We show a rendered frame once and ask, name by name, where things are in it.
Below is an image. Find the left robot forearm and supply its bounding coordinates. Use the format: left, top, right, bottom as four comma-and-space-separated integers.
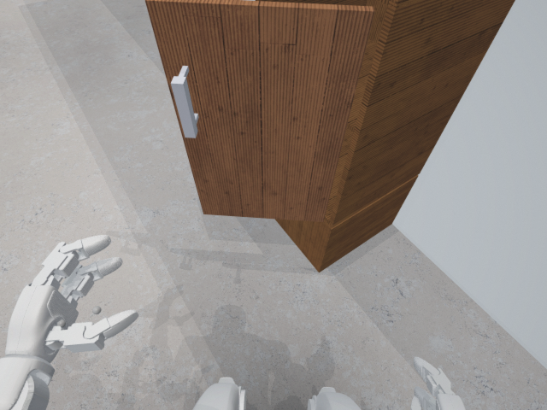
0, 354, 55, 410

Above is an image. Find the right robot hand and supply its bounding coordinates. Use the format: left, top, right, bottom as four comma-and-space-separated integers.
410, 357, 467, 410

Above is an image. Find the robot right thigh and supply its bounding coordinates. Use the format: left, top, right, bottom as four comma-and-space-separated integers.
308, 392, 361, 410

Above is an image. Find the left robot hand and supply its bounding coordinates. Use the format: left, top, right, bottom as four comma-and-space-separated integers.
5, 235, 138, 363

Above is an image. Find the cupboard door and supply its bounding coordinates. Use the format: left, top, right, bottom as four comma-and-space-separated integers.
145, 0, 375, 222

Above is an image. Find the robot left thigh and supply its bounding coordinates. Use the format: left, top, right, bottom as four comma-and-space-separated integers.
192, 383, 246, 410

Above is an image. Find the handle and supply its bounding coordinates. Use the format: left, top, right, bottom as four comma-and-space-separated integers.
171, 66, 199, 138

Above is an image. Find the robot thigh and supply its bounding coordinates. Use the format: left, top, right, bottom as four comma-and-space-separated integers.
308, 392, 361, 410
192, 383, 246, 410

